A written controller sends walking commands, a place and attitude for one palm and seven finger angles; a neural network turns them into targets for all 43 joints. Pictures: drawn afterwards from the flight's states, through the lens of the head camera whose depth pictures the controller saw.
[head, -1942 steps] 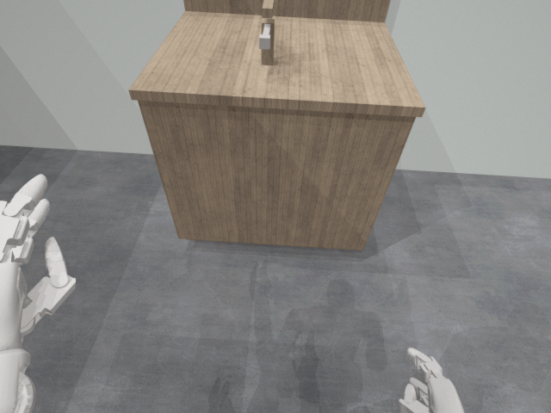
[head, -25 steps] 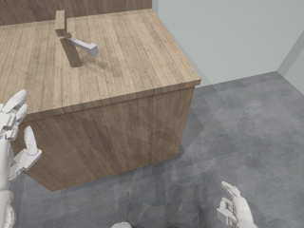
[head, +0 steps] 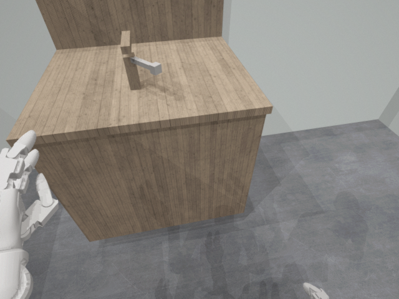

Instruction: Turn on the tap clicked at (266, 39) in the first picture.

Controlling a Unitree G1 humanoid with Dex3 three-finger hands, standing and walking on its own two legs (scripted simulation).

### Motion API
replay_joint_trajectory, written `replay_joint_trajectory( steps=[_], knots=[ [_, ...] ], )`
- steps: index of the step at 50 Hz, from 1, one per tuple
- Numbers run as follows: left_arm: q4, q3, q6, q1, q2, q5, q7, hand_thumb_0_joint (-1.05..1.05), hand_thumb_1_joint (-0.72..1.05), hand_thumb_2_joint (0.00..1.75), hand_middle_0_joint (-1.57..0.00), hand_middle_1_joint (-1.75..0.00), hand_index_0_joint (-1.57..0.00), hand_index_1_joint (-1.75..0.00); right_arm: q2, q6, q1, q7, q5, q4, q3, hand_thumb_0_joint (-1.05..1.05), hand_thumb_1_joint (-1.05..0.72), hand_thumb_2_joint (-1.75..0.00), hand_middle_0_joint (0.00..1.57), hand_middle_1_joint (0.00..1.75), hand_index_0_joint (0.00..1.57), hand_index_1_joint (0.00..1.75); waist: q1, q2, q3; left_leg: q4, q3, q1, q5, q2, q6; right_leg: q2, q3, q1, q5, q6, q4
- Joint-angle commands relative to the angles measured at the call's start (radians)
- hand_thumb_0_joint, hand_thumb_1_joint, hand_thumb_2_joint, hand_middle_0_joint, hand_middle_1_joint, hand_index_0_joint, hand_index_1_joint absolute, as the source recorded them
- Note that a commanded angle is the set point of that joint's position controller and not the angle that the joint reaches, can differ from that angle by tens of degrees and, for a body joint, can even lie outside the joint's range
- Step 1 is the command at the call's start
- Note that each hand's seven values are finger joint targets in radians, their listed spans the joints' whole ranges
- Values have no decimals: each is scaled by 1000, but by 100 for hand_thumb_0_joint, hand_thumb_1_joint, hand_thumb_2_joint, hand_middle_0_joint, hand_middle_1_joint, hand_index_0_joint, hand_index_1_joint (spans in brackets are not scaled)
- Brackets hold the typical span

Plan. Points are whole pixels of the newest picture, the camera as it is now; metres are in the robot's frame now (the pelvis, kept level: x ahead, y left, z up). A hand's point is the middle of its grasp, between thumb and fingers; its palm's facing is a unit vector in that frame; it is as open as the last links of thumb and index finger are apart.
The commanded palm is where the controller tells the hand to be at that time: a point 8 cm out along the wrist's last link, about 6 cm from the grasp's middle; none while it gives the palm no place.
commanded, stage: stop stepping back and stand still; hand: left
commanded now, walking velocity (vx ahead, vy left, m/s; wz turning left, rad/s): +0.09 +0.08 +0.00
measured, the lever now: (155, 68) +0.73 +0.19 +0.13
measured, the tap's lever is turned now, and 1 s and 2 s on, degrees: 40 40 40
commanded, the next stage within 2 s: stand and check the lever's angle in 0.22 s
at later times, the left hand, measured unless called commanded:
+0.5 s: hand (63, 202) +0.21 +0.22 +0.17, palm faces +0.39 -0.85 -0.36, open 7.4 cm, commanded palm +0.17 +0.27 +0.19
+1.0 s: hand (66, 174) +0.27 +0.25 +0.17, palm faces +0.39 -0.85 -0.36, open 7.4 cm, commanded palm +0.22 +0.28 +0.19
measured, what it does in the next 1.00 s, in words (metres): stands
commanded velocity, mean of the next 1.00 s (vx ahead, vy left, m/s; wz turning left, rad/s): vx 0.09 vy -0.01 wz -0.07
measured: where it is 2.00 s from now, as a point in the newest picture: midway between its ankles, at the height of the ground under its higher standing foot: outside the picture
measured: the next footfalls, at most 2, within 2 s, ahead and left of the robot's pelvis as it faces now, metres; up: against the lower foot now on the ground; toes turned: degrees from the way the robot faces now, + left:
left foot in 1.24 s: +0.16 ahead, +0.12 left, +0.00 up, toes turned -2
right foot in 1.50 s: +0.24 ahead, -0.15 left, +0.00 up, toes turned -8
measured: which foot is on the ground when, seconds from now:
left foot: down 0.00-1.00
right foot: down 0.00-1.00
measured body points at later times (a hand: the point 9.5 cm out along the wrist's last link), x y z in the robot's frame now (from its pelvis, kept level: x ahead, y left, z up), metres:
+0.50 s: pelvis +0.00 -0.01 +0.00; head +0.00 -0.02 +0.45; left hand +0.18 +0.27 +0.19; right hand +0.16 -0.25 -0.09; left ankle +0.04 +0.13 -0.73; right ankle +0.02 -0.09 -0.73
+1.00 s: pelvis +0.04 +0.01 +0.00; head +0.03 +0.01 +0.45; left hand +0.24 +0.29 +0.19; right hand +0.20 -0.22 -0.08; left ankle +0.04 +0.13 -0.73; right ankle +0.02 -0.09 -0.73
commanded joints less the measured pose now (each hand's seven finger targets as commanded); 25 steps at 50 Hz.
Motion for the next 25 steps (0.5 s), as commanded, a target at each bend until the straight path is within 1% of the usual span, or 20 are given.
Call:
replay_joint_trajectory(
  steps=[1,3,4,5,6,7,8,9,10,12,13,14,15,16,17,18,20,22,23,25],
  knots=[
    [-242,129,-81,-124,232,-4,9,0,90,90,-20,-30,-20,-30,-93,-66,-137,-7,0,-186,-32,0,-90,-90,20,30,20,30,-31,-144,-26,-42,23,14,31,32,5,-293,334,-71,-322,-95,-334],
    [-237,121,-77,-99,215,-10,19,0,90,90,-20,-30,-20,-30,-83,-63,-170,-21,-2,-204,-22,0,-90,-90,20,30,20,30,-30,-139,-15,-267,65,218,34,20,21,-251,248,-190,-419,-62,-287],
    [-245,118,-78,-95,212,-9,22,0,90,90,-20,-30,-20,-30,-85,-58,-165,-25,-6,-203,-14,0,-90,-90,20,30,20,30,-30,-66,-16,-341,84,287,5,-1,25,-200,212,-232,-472,-38,-227],
    [-248,118,-77,-96,206,-13,25,0,90,90,-20,-30,-20,-30,-102,-54,-167,-29,-13,-210,-15,0,-90,-90,20,30,20,30,-29,35,3,-457,-43,262,-146,54,62,-131,180,-256,-488,-8,-112],
    [-281,116,-79,-120,191,-14,28,0,90,90,-20,-30,-20,-30,-126,-56,-163,-28,-14,-220,-20,0,-90,-90,20,30,20,30,-27,199,12,-621,-269,234,-310,190,120,-22,88,-272,-384,37,90],
    [-304,133,-67,-128,216,0,24,0,90,90,-20,-30,-20,-30,-123,-52,-159,-23,-11,-229,-29,0,-90,-90,20,30,20,30,-14,260,-80,-716,-294,104,-317,262,157,57,-34,-112,-306,69,396],
    [-323,164,-73,-186,261,-11,17,0,90,90,-20,-30,-20,-30,-98,-56,-151,-21,-12,-230,-33,0,-90,-90,20,30,20,30,-24,273,-57,-767,-365,2,-357,298,188,31,28,-97,-298,71,578],
    [-222,152,-67,-146,218,-8,18,0,90,90,-20,-30,-20,-30,-89,-71,-150,-12,3,-217,-31,0,-90,-90,20,30,20,30,-20,189,45,-755,-383,-25,-331,302,198,-30,92,-175,-239,65,528],
    [-145,120,-54,-87,188,-11,12,0,90,90,-20,-30,-20,-30,-97,-74,-172,-1,10,-208,-26,0,-90,-90,20,30,20,30,-5,116,75,-728,-295,-50,-259,278,158,-66,87,-135,-224,62,389],
    [-157,105,-41,-36,178,-12,11,0,90,90,-20,-30,-20,-30,-87,-68,-182,-1,16,-219,-11,0,-90,-90,20,30,20,30,2,128,34,-644,-153,-66,-209,207,98,-38,11,62,-230,64,83],
    [-175,103,-42,-38,181,-6,7,0,90,90,-20,-30,-20,-30,-90,-66,-190,-4,12,-235,-11,0,-90,-90,20,30,20,30,9,121,46,-547,-85,-98,-203,148,66,-27,10,137,-170,63,-90],
    [-192,93,-49,-50,181,2,0,0,90,90,-20,-30,-20,-30,-92,-63,-182,-2,7,-241,-20,0,-90,-90,20,30,20,30,4,-40,53,-336,12,-119,-100,57,28,-79,137,140,-165,28,-248],
    [-219,109,-50,-53,205,-4,-5,0,90,90,-20,-30,-20,-30,-89,-62,-187,3,6,-252,-30,0,-90,-90,20,30,20,30,-2,-229,27,-79,54,-136,-19,-7,-2,-251,448,85,-252,-55,-380],
    [-285,123,-58,-131,229,-6,2,0,90,90,-20,-30,-20,-30,-80,-73,-184,9,5,-248,-22,0,-90,-90,20,30,20,30,-10,-242,3,27,32,-145,26,1,-10,-341,525,84,-120,-103,-380],
    [-272,112,-63,-114,204,-13,1,0,90,90,-20,-30,-20,-30,-92,-85,-142,15,9,-226,-38,0,-90,-90,20,30,20,30,-22,-211,-55,46,-3,-116,46,6,-18,-321,472,127,22,-105,-333],
    [-296,138,-62,-108,234,-14,5,0,90,90,-20,-30,-20,-30,-99,-86,-149,15,11,-227,-40,0,-90,-90,20,30,20,30,-23,-152,-72,4,-13,-86,41,18,-18,-311,425,136,156,-95,-280],
    [-289,152,-75,-69,227,-18,15,0,90,90,-20,-30,-20,-30,-80,-79,-163,2,7,-228,-24,0,-90,-90,20,30,20,30,-10,-102,-79,-194,8,24,70,22,-5,-277,301,129,258,-75,-209],
    [-274,153,-82,-58,217,-21,27,0,90,90,-20,-30,-20,-30,-84,-70,-167,-10,1,-226,-20,0,-90,-90,20,30,20,30,-12,-53,-102,-403,22,171,230,7,2,-200,207,107,129,-13,-173],
    [-245,146,-78,-41,205,-25,29,0,90,90,-20,-30,-20,-30,-95,-70,-179,-17,4,-233,-27,0,-90,-90,20,30,20,30,-7,-33,-74,-461,-24,211,270,50,14,-159,180,67,65,17,-164],
    [-244,125,-75,-56,196,-27,25,0,90,90,-20,-30,-20,-30,-125,-59,-195,-19,15,-248,-43,0,-90,-90,20,30,20,30,6,-6,-33,-466,-90,190,207,104,35,-103,176,29,-31,56,-201]
  ],
)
